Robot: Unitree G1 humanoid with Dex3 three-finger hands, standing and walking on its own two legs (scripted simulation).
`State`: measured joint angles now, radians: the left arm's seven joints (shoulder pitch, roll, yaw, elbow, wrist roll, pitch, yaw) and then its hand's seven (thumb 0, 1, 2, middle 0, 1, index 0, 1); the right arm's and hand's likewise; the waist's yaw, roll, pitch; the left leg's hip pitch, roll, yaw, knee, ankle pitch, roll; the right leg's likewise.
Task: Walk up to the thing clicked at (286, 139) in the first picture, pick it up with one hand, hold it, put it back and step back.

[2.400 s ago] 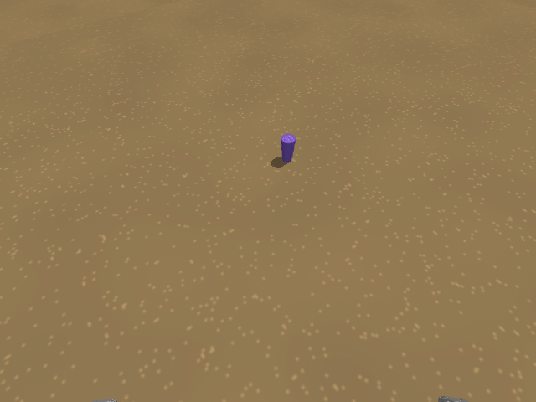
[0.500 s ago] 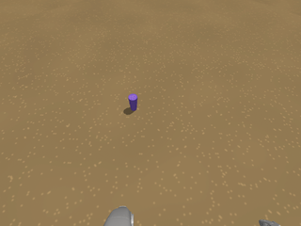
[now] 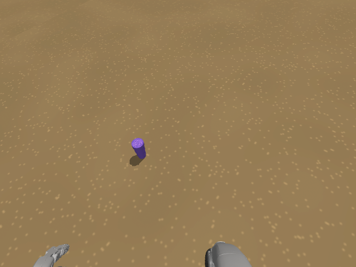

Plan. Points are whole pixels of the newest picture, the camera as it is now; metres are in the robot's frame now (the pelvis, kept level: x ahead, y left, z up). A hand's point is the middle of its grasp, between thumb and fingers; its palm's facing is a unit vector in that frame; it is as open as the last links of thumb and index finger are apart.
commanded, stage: walk up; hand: left
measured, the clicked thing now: (139, 149) +0.82 +0.26 -0.68
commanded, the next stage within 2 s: none
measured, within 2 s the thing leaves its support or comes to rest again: neither
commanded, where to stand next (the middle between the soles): +0.49 +0.04 m, yaw +1 degrees
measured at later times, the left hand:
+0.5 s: hand (58, 249) +0.18 +0.33 -0.14, palm faces +0.03 -0.93 -0.37, open 7.4 cm
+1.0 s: hand (82, 162) +0.42 +0.31 -0.11, palm faces -0.03 -0.91 -0.41, open 7.4 cm
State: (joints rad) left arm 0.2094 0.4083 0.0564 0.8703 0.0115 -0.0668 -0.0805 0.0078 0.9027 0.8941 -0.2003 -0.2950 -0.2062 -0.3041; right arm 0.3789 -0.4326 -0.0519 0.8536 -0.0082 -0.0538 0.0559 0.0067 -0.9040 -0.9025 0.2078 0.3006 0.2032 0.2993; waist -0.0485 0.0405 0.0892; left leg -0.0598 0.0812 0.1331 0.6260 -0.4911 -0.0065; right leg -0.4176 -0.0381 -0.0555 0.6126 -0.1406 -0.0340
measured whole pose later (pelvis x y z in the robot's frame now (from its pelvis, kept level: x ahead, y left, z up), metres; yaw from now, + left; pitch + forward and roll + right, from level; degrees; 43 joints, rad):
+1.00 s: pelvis +0.34 +0.03 +0.00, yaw +1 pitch -4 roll +1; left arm 0.25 0.38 0.05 0.86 0.02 -0.09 -0.05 0.01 0.90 0.89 -0.20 -0.30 -0.21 -0.30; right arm 0.35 -0.42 -0.04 0.84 -0.01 -0.03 0.04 0.01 -0.91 -0.90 0.21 0.30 0.20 0.30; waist -0.02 0.05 0.11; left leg -0.22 0.04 0.03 0.87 -0.48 0.04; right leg -0.37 -0.03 -0.07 0.63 -0.20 -0.03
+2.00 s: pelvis +0.41 +0.06 +0.03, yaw +3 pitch -3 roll -1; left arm 0.12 0.35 0.00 1.15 0.00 -0.02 -0.02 0.01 0.90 0.89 -0.20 -0.30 -0.21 -0.30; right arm 0.05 -0.36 0.01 1.12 0.00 -0.01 0.02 0.00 -0.91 -0.90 0.21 0.30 0.20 0.30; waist 0.03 0.03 0.06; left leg -0.22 0.02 -0.01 0.40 -0.14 -0.01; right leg -0.16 -0.03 -0.06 0.39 -0.19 0.02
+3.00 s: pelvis +0.43 +0.06 +0.03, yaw +3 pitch -2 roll +0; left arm 0.11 0.34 0.00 1.16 0.02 -0.01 -0.02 0.01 0.90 0.89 -0.20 -0.30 -0.21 -0.30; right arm 0.07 -0.34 0.01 1.15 -0.01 -0.01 0.02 0.00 -0.91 -0.90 0.21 0.30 0.20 0.30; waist 0.01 0.00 0.04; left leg -0.17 0.01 0.00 0.33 -0.14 0.00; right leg -0.11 -0.04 -0.05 0.32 -0.18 0.03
